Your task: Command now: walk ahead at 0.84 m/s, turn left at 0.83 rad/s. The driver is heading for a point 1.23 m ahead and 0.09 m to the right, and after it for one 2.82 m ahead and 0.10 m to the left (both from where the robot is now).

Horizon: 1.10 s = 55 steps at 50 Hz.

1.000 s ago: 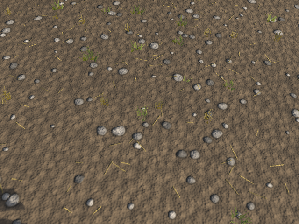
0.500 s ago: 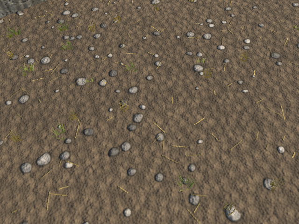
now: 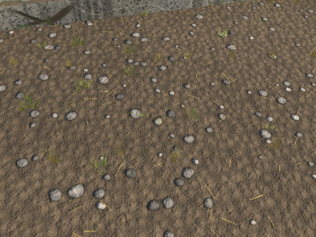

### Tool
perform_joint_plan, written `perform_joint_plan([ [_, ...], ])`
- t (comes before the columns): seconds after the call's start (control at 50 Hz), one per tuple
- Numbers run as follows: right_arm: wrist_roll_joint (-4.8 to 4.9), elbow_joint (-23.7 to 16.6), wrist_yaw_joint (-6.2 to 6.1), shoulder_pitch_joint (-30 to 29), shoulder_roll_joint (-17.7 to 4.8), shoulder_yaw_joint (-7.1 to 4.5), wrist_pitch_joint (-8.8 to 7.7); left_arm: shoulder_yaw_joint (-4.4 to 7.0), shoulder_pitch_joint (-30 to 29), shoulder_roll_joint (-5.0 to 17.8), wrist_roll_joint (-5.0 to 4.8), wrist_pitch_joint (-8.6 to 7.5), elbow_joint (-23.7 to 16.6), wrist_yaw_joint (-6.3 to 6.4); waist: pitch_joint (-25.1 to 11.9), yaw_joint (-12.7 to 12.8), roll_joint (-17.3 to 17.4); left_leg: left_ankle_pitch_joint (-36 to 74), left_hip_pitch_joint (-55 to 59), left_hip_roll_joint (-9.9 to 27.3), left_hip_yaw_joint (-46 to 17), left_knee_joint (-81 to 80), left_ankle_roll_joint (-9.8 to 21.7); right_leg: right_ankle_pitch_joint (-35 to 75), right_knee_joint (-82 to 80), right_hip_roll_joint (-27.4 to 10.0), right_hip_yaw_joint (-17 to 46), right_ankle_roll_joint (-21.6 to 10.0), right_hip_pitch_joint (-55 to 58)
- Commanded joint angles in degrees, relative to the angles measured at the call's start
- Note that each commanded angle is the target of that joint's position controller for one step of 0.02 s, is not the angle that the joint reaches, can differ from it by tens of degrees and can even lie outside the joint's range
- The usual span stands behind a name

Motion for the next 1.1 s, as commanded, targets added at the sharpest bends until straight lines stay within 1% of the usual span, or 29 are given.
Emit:
perform_joint_plan([
  [0.02,0.51,-1.8,-0.76,1.98,-9.47,-2.53,-1.5,0.2,-11.65,4.48,-0.25,0.08,-7.49,-0.48,8.46,-0.5,5.04,7.88,2.8,12.34,-18.21,-12.37,8.97,3.04,-4.46,-0.17,-2.0,2.09,-16.54],
  [0.14,0.98,0.03,-1.6,1.84,-10.92,-3.38,-1.92,-1.34,-19.96,3.13,-1.89,-0.47,-12.6,-0.36,7.36,-1.92,8.01,36.06,-2.11,12.4,-17.21,-11.07,6.09,13.87,-23.38,2.91,-3.77,0.49,-0.4],
  [0.18,1.23,-0.51,-1.53,-1.96,-13.4,-3.89,-2.46,0.2,-8.41,6.87,-2.08,-0.61,-9.58,1.16,-0.31,4.02,7.62,56.89,-4.89,10.85,-14.75,0.2,2.31,10.11,-25.59,6.17,-3.65,-1.32,20.09],
  [0.2,0.54,-0.05,-1.31,-3.08,-15.31,-4.24,-2.86,1.56,3.44,9.49,-2.61,-0.63,-6.2,2.25,-7.14,9.89,7.1,62.06,-5.86,10.51,-12.93,12.01,1.36,7.49,-24.87,6.58,-4.86,-2.19,32.46],
  [0.22,-0.41,0.46,-1.38,-5.01,-13.73,-3.8,-3.61,2.98,16.39,11.12,-2.43,-0.66,-2.3,3.67,-11.72,16.27,6.44,57.35,-11.56,8.53,-11.04,26.48,0.86,4.03,-23.56,2.37,-3.25,-3.48,44.79],
  [0.24,-0.71,-0.46,-1.47,-3.97,-6.08,-2.07,-4.29,4.36,25.82,14.79,-0.59,-1.14,0.04,4.8,-17.18,17.17,-3.9,27.99,-21.44,2.85,-6.95,49.19,0.34,-21.3,-27.27,-8.94,13.26,-6.56,54.44],
  [0.26,1.55,-2.62,-0.4,1.74,-1.3,-0.37,-4.28,4.94,22.89,18.06,-0.28,-1.13,1.19,4.02,-22.03,10.11,-21.72,-5.62,-31.51,-4.0,-4.33,61.83,-1.37,-31.1,-43.2,-21.05,50.89,-13.59,55.87],
  [0.28,-0.36,-2.01,-0.51,-2.63,-4.43,-0.24,-3.79,4.55,14.92,12.63,-1.42,-0.99,0.29,3.14,-11.45,8.97,-12.8,-1.8,-37.36,0.72,-3.33,63.63,-0.1,-32.58,-45.37,-18.11,52.32,-15.92,48.07],
  [0.32,-2.33,-4.23,0.43,-13.13,-5.87,-0.13,-3.51,3.46,11.8,6.09,-1.97,-1.41,1.78,2.39,-1.77,8.13,0.97,1.78,-37.19,4.8,-1.79,58.56,-0.35,-20.42,-44.35,-13.96,37.84,-16.73,33.84],
  [0.36,-3.88,-7.62,0.9,-17.6,-4.03,0.73,-2.86,2.52,13.96,3.85,-2.0,-1.9,5.27,2.42,2.72,5.05,-1.22,-1.73,-37.17,7.47,-0.86,53.13,-2.15,-12.26,-45.32,-10.5,32.43,-16.66,25.36],
  [0.42,-4.12,-12.66,1.06,-22.92,-2.78,2.3,-2.12,2.86,14.17,5.29,-2.83,-2.7,6.44,2.94,6.99,1.82,-2.37,-3.3,-38.17,11.72,-0.04,40.12,-5.64,-6.05,-49.86,-9.85,29.02,-17.13,17.5],
  [0.46,-2.7,-14.77,2.2,-26.75,-2.47,3.59,-2.33,3.79,10.24,7.12,-2.6,-2.56,4.82,3.09,7.32,0.81,-2.17,6.14,-22.85,10.87,3.53,24.36,-7.19,-4.71,-53.73,-5.22,20.66,-14.48,5.29],
  [0.5,-1.27,-12.96,2.68,-23.88,-3.41,3.25,-2.2,4.88,10.43,10.14,-3.21,-2.79,4.4,2.18,5.04,0.03,-2.08,14.98,-4.43,7.13,7.55,20.67,-7.77,1.18,-55.73,-4.8,18.53,-13.19,-2.6],
  [0.54,-1.56,-11.6,1.6,-22.12,-5.9,2.05,-1.94,5.17,12.96,10.94,-3.86,-2.86,4.68,1.4,3.6,-0.35,1.08,14.79,-0.64,6.93,7.55,16.53,-7.62,8.14,-49.88,-4.97,17.87,-11.2,3.03],
  [0.58,-2.83,-8.72,-0.34,-12.27,-8.83,0.16,-2.44,5.24,15.64,11.27,-4.02,-2.81,5.99,0.88,-3.78,-5.23,5.17,8.3,10.9,5.84,8.4,13.28,-6.47,22.64,-26.55,-0.14,13.04,-8.66,6.61],
  [0.6,-4.12,-8.27,-1.79,-3.04,-12.88,-1.33,-2.84,4.49,14.48,8.37,-4.39,-3.25,5.15,0.86,-9.57,-9.79,8.5,-5.64,20.59,16.14,-2.53,10.42,-4.48,17.21,-7.49,3.52,9.44,-6.78,-0.3],
  [0.62,-5.28,-8.37,-2.63,0.43,-16.65,-1.86,-2.8,2.67,16.46,0.26,-5.39,-2.95,2.67,1.44,-13.44,-6.71,17.71,-26.94,23.86,32.43,-28.31,-1.17,-2.36,-12.46,10.85,5.74,6.04,-6.43,-9.67],
  [0.64,-3.83,-8.36,-2.77,-3.96,-15.63,-2.33,-2.2,2.65,17.23,2.55,-5.38,-2.01,1.33,1.73,-12.43,-3.26,19.25,-33.18,19.22,34.22,-42.73,-7.89,1.36,-7.27,18.65,3.66,4.06,-6.96,-15.46],
  [0.68,-2.56,-8.57,-2.04,-10.63,-6.84,-0.72,-2.56,2.89,10.36,3.85,-3.21,-0.32,2.13,1.01,-0.3,-1.18,7.05,-17.34,8.09,28.26,-22.48,-5.75,1.02,-0.49,17.56,-2.03,2.91,-6.78,-17.01],
  [0.78,-0.94,-3.01,-1.28,-7.44,-2.34,0.27,-4.66,2.09,1.78,0.01,-2.22,2.83,-1.77,-1.31,5.28,2.53,7.5,17.45,3.2,22.83,1.98,-8.57,-2.28,2.26,13.62,-5.1,1.36,-5.62,-18.76],
  [0.88,-1.15,-1.27,-1.9,-9.61,-4.45,0.0,-5.39,0.15,-9.09,-0.35,-2.43,2.67,-7.61,-3.37,8.26,4.6,4.87,33.28,-2.31,17.95,19.17,-13.59,-4.27,14.52,-8.66,-2.94,-7.17,-7.91,-8.01],
  [0.94,-1.17,-0.96,-2.72,-6.51,-9.75,-1.13,-4.6,0.61,-5.59,2.39,-2.41,2.59,-5.97,-3.18,3.77,7.57,6.18,70.78,2.24,18.65,22.15,-3.04,-5.43,13.24,-15.28,4.48,-13.48,-10.41,6.5],
  [0.98,-1.61,-2.58,-3.34,-9.94,-13.73,-2.25,-2.73,2.57,12.39,6.85,-2.35,2.34,-0.99,-2.02,-5.88,17.3,8.07,80.0,0.37,20.99,20.53,20.72,-4.89,9.01,-16.26,7.26,-10.64,-13.12,25.81],
  [1.0,-2.07,-3.35,-3.12,-11.38,-13.49,-2.29,-2.09,4.28,23.82,9.66,-2.37,2.31,3.15,-0.76,-10.77,21.49,5.42,67.23,-8.3,19.45,19.88,39.55,-5.04,7.4,-20.14,7.44,-6.43,-14.95,41.6],
  [1.02,-2.55,-3.36,-1.91,-11.82,-8.25,-1.37,-2.22,6.17,20.09,13.2,-4.13,3.32,3.49,0.85,-6.79,17.18,-7.18,3.99,-24.84,7.53,19.16,62.87,-6.62,3.19,-23.15,2.69,2.99,-16.16,48.74],
  [1.04,-1.35,-10.7,-1.53,-5.09,-5.43,0.16,-3.27,7.03,14.05,21.03,-1.86,4.05,-0.24,1.11,-15.37,8.02,-15.61,-10.98,-45.1,3.77,10.22,80.13,-8.87,4.99,-31.51,-12.2,36.97,-27.83,61.91],
  [1.06,-1.56,-11.99,-1.58,-10.82,-8.78,0.27,-4.69,7.3,16.58,18.94,-2.29,4.38,-1.64,1.9,-18.47,12.53,-4.47,-5.1,-49.65,5.84,1.84,78.45,-8.3,-5.68,-41.37,-14.19,46.15,-29.24,61.69],
  [1.08,-1.59,-12.02,-1.64,-13.13,-8.93,0.6,-5.34,6.64,15.17,15.55,-2.64,3.83,0.03,2.58,-7.41,9.89,1.46,-2.15,-50.09,8.86,1.41,71.18,-7.89,-6.34,-45.32,-13.3,43.76,-26.43,50.96],
  [1.1,-2.18,-12.07,-1.79,-14.87,-8.36,0.92,-5.1,5.97,13.6,13.1,-2.86,2.85,1.0,2.84,-1.28,6.68,6.04,-1.46,-46.01,11.28,1.74,63.99,-8.19,-1.4,-45.72,-10.78,38.56,-24.12,40.29],
])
